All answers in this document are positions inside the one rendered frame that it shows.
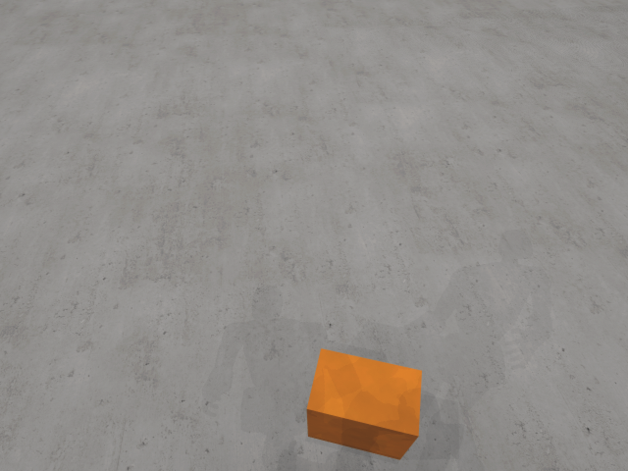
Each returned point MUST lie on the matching carton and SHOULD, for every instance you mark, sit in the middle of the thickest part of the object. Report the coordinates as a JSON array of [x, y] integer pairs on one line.
[[365, 404]]

